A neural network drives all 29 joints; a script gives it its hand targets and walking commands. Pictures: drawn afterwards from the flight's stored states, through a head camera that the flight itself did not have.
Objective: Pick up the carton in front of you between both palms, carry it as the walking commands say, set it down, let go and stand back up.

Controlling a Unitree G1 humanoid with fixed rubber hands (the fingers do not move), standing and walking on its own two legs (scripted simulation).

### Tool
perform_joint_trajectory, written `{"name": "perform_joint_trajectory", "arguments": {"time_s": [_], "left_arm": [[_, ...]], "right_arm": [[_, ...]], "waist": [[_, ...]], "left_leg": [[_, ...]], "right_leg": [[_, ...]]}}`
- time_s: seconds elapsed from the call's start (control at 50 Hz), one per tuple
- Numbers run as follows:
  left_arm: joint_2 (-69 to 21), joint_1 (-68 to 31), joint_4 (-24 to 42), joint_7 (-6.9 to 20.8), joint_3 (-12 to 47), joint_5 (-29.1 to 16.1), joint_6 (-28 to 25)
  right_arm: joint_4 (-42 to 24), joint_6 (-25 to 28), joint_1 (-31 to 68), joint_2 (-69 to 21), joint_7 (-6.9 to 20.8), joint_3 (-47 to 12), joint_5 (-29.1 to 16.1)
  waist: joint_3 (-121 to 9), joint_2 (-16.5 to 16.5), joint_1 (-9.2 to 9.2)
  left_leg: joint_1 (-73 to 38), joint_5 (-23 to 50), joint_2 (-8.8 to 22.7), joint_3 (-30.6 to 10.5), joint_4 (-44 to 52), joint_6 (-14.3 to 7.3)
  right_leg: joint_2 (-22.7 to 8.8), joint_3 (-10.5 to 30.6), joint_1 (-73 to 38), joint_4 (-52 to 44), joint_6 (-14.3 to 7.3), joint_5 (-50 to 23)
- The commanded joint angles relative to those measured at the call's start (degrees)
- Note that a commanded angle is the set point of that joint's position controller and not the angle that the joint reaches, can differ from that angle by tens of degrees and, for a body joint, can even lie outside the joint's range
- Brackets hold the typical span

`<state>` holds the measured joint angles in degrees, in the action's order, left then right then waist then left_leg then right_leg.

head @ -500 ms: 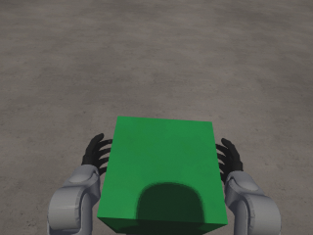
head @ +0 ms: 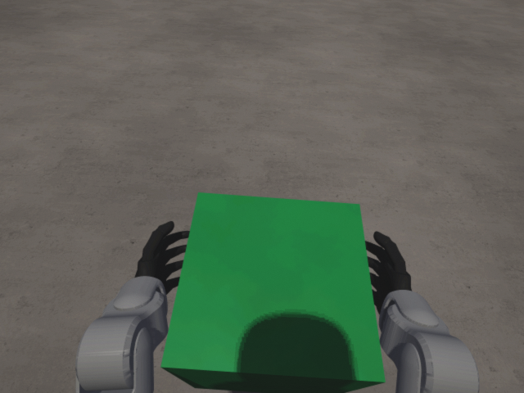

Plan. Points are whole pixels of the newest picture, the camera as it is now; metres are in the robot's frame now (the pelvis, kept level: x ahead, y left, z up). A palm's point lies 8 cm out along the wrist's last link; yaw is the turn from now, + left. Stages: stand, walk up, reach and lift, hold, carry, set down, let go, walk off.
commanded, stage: carry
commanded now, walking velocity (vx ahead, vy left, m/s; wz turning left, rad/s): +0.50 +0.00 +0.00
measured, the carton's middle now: (269, 304) +0.24 +0.00 +0.04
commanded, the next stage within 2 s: none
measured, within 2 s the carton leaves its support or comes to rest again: neither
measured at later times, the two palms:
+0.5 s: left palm (200, 131) +0.56 +0.15 +0.11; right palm (352, 142) +0.55 -0.15 +0.11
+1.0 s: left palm (217, 88) +0.72 +0.13 +0.12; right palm (348, 98) +0.70 -0.17 +0.12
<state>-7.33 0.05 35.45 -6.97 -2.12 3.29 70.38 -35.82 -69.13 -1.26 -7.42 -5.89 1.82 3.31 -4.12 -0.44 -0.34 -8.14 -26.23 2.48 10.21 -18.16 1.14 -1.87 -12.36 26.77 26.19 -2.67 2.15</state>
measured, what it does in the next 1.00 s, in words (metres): walks ahead: left foot, then right foot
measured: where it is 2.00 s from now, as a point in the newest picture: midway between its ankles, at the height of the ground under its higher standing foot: (259, 354)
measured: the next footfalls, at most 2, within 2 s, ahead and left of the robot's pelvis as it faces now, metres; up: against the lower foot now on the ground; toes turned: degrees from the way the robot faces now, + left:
left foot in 0.50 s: +0.49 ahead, +0.09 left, +0.00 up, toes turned -11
right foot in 0.76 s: +0.44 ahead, -0.13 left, +0.00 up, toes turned +0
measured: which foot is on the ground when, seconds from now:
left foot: down 0.00-0.04, up 0.06-0.48, down 0.50-1.00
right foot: down 0.00-0.52, up 0.54-0.74, down 0.76-1.00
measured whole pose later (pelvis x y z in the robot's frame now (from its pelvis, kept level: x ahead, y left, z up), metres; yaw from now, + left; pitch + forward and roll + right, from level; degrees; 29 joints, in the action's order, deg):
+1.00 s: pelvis +0.47 +0.00 +0.02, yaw -3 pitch +4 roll +0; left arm -7.3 -3.0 28.0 -6.6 -4.0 4.4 70.2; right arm -27.4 -69.5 3.3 -7.3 -5.9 3.2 4.1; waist -8.6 -0.4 -0.4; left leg 15.6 -16.3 3.0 11.5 -28.5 -1.2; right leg -2.7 -6.6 12.0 27.8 0.4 19.2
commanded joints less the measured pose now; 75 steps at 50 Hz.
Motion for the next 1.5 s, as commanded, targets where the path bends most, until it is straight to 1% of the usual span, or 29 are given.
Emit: {"name": "perform_joint_trajectory", "arguments": {"time_s": [0.0,0.02,0.06,0.1,0.14,0.16,0.2,0.24,0.34,0.42,0.44,0.46,0.48,0.5,0.52,0.56,0.6,0.64,0.7,0.74,0.78,0.9,0.92,0.98,1.14,1.22,1.34,1.4,1.48], "left_arm": [[-39.6,-21.8,0.6,9.2,35.7,-18.4,0.9],[-42.3,-20.3,-2.4,9.6,36.7,-18.7,1.1],[-47.5,-24.3,-0.8,10.8,37.2,-19.9,-0.1],[-50.4,-25.9,-1.6,11.4,37.6,-19.3,-1.1],[-51.3,-25.5,-1.5,11.8,38.4,-19.8,-2.1],[-50.8,-24.8,-1.7,11.7,38.0,-19.6,-2.4],[-48.9,-25.7,0.8,11.9,37.8,-19.9,-2.6],[-48.6,-24.7,0.1,11.9,38.9,-20.1,-2.1],[-44.4,-21.2,1.4,10.9,36.4,-18.1,-1.5],[-43.3,-20.3,1.1,10.6,35.4,-17.1,-0.5],[-43.8,-20.4,0.4,10.5,35.2,-17.0,-0.2],[-42.1,-23.1,2.7,10.2,37.0,-17.1,0.0],[-42.6,-23.6,1.8,10.3,37.0,-17.9,0.3],[-43.4,-23.5,1.8,10.3,38.1,-17.7,0.2],[-44.1,-23.7,2.0,10.5,39.1,-17.7,-0.1],[-48.1,-23.9,0.4,11.3,39.3,-19.1,-0.9],[-52.0,-23.8,-2.2,11.8,40.1,-18.9,-2.1],[-53.3,-23.7,0.6,11.9,41.3,-19.1,-3.7],[-51.7,-24.3,2.1,11.7,41.2,-17.7,-4.3],[-50.6,-21.6,0.0,11.4,39.6,-17.5,-3.7],[-48.6,-23.5,0.3,11.2,38.5,-17.8,-2.9],[-44.2,-22.8,-2.8,10.5,36.3,-17.0,-0.2],[-43.9,-20.9,-5.7,10.5,34.9,-16.9,0.5],[-44.3,-21.7,-6.6,10.6,34.8,-16.2,1.0],[-47.9,-27.2,-0.6,10.7,38.2,-19.2,-0.6],[-48.0,-23.2,-2.9,10.9,36.8,-17.8,-0.8],[-47.5,-22.9,-4.8,12.3,37.8,-16.8,-3.0],[-44.2,-23.6,-9.3,12.6,35.9,-13.8,-5.0],[-40.6,-24.7,-13.1,12.6,33.4,-11.8,-8.5]], "right_arm": [[-1.9,-2.0,23.3,-40.2,7.9,-36.6,-16.9],[0.2,-2.2,22.6,-40.9,8.1,-36.7,-16.7],[1.3,-1.3,25.1,-47.2,8.8,-37.4,-16.7],[2.4,0.0,26.0,-51.5,9.6,-38.5,-17.3],[3.9,1.3,24.7,-52.0,9.2,-38.6,-15.9],[3.8,1.6,22.7,-51.7,9.0,-38.6,-15.7],[4.6,1.8,21.8,-52.5,8.6,-38.2,-14.9],[1.5,2.0,23.2,-50.7,8.6,-38.4,-16.1],[0.0,0.3,22.7,-48.6,7.7,-40.3,-17.8],[-0.5,-1.0,23.6,-45.6,7.9,-39.3,-18.4],[-0.3,-1.2,23.2,-45.4,8.1,-39.2,-18.1],[0.7,-1.3,22.4,-45.0,8.1,-37.6,-16.8],[1.2,-1.1,21.5,-43.9,8.0,-36.4,-16.7],[3.9,-1.2,19.8,-45.7,8.2,-35.9,-16.7],[4.8,-0.5,19.5,-47.9,8.6,-35.3,-16.8],[5.3,0.8,19.8,-51.5,9.2,-35.8,-17.0],[4.5,2.0,20.6,-53.7,9.9,-37.2,-16.2],[2.2,3.4,21.6,-55.9,10.6,-38.1,-17.7],[1.8,3.7,22.4,-54.3,11.0,-38.1,-17.7],[-0.1,3.3,22.3,-50.8,10.7,-39.2,-17.3],[0.8,2.3,24.1,-49.1,10.2,-38.8,-17.1],[5.6,-0.7,22.4,-45.6,8.8,-36.7,-16.6],[6.3,-1.4,22.6,-44.8,8.5,-36.0,-16.3],[6.8,-1.8,23.5,-45.4,8.5,-36.0,-16.3],[5.2,-0.1,24.3,-49.5,8.6,-36.3,-17.2],[3.8,-0.1,24.6,-49.2,8.6,-37.6,-17.4],[5.2,2.1,23.1,-47.3,10.6,-38.1,-15.5],[9.9,4.1,24.8,-44.9,11.2,-35.9,-13.4],[14.2,7.4,25.0,-42.9,11.5,-34.5,-11.6]], "waist": [[-15.9,-15.2,0.77],[-17.1,-14.9,1.38],[-15.1,-4.3,1.07],[-13.5,-2.3,0.64],[-13.1,-3.1,0.68],[-12.1,-6.0,1.11],[-9.7,-6.3,0.65],[-8.8,-2.9,0.64],[-5.7,-10.0,0.88],[-7.8,-9.0,1.29],[-9.6,-6.5,0.19],[-13.5,-0.1,-0.97],[-19.0,6.4,-1.17],[-22.1,11.8,-1.27],[-22.8,11.6,-1.11],[-20.4,7.5,0.05],[-18.8,7.5,0.27],[-21.6,10.0,0.01],[-17.4,4.4,0.10],[-15.8,1.7,0.18],[-15.1,0.9,-0.30],[-14.5,-0.8,-0.16],[-13.6,-3.1,-0.09],[-12.2,-2.0,0.06],[-16.8,1.2,0.14],[-14.0,-2.0,0.27],[-15.1,0.3,0.44],[-11.5,1.8,0.27],[-11.9,-1.9,0.28]], "left_leg": [[35.0,0.9,-3.1,-2.6,-47.6,-0.5],[40.4,0.9,-2.9,-8.5,-57.1,-1.8],[41.3,4.1,2.5,-10.9,-53.8,-3.6],[38.2,8.2,4.9,-10.3,-45.2,-2.9],[39.5,10.9,4.3,-8.0,-41.0,-2.1],[40.4,11.1,4.5,-7.8,-37.8,-1.8],[43.6,16.0,4.9,-6.1,-32.8,-0.7],[44.0,18.2,4.2,-4.8,-28.0,0.2],[42.1,23.1,1.1,0.1,-16.8,0.6],[30.0,30.5,-3.0,5.3,-7.2,0.2],[21.2,37.7,-3.3,5.4,0.0,-0.2],[9.0,53.3,4.4,-1.3,-0.3,-0.8],[-5.7,79.6,15.5,-13.6,-7.5,-5.3],[-11.8,89.4,20.3,-17.2,-7.6,-11.3],[-9.8,82.5,21.6,-19.0,-4.9,-14.6],[-0.9,65.4,17.7,-13.2,-0.8,-10.8],[5.3,50.0,14.0,-10.5,2.4,-8.6],[5.9,41.2,14.6,-8.3,2.7,-8.3],[13.1,29.7,11.0,-4.2,1.2,-6.1],[17.2,24.3,9.2,-3.3,-1.5,-4.6],[16.6,29.8,7.5,-3.8,-3.8,-3.1],[16.7,41.8,6.7,-3.5,-11.3,-1.6],[16.7,38.3,6.8,-4.2,-10.2,-1.5],[18.2,35.8,6.8,-3.6,-11.1,-0.7],[15.0,39.4,7.2,-4.7,-11.7,-1.7],[18.0,37.3,7.0,-4.6,-11.2,-1.5],[15.4,40.4,7.3,-5.0,-11.1,-1.7],[17.3,33.4,7.2,-5.0,-9.1,-1.7],[18.0,29.0,7.3,-6.0,-8.4,-2.6]], "right_leg": [[-20.4,38.9,-39.5,-9.9,-6.4,9.7],[-20.7,41.2,-39.8,-13.0,-10.1,5.6],[-18.2,28.3,-33.7,-11.6,-7.2,-5.4],[-16.0,22.0,-26.2,-15.3,-5.4,1.4],[-14.6,18.3,-27.4,-16.6,-4.1,3.6],[-15.6,17.5,-26.4,-17.8,-6.0,3.8],[-14.3,14.4,-27.7,-20.3,-5.7,4.8],[-13.1,12.6,-28.0,-21.2,-6.3,3.4],[-9.4,2.9,-32.1,-13.5,-2.7,-31.9],[-7.8,1.1,-31.1,-3.1,-0.5,-36.7],[-6.4,0.1,-28.5,4.2,1.4,-35.6],[-6.2,1.6,-22.7,12.8,4.6,-24.0],[-2.5,3.0,-10.4,22.6,6.1,2.5],[1.9,7.4,-2.5,28.9,5.6,30.3],[1.3,10.8,-1.1,32.8,4.8,32.2],[-2.9,13.3,-4.4,20.7,4.1,29.3],[-0.8,10.0,-10.9,8.3,4.5,26.6],[-0.8,9.1,-14.2,4.5,4.1,21.3],[-0.6,5.6,-18.3,-3.3,4.0,7.5],[-4.8,8.5,-21.2,-5.6,3.7,2.3],[-8.2,10.4,-19.3,-1.7,2.2,-6.7],[-8.1,9.6,-18.7,1.2,3.3,-23.0],[-8.6,9.7,-17.1,1.3,2.9,-22.4],[-8.6,10.3,-17.6,0.8,2.4,-23.2],[-7.8,10.0,-18.9,3.0,2.2,-16.9],[-7.5,9.5,-19.0,2.4,2.6,-17.9],[-6.7,9.4,-18.1,2.5,2.1,-12.3],[-7.4,10.3,-16.3,0.6,2.1,-9.6],[-7.3,11.0,-16.0,-0.4,1.4,-6.0]]}}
